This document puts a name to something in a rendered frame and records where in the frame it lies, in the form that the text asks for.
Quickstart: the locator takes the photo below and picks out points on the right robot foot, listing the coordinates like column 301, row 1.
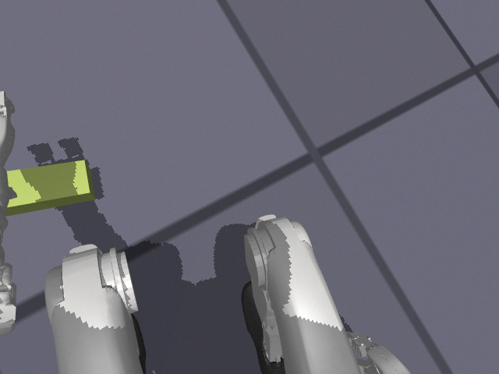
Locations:
column 255, row 329

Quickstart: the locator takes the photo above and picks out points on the left robot hand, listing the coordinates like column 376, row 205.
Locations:
column 7, row 133

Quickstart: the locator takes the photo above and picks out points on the left robot arm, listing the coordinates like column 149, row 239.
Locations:
column 7, row 288

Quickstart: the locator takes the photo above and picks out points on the right robot hand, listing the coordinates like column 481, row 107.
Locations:
column 380, row 359

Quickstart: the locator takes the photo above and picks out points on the left robot foot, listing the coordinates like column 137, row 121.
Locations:
column 139, row 337

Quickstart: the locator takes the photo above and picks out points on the carton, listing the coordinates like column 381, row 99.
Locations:
column 49, row 186

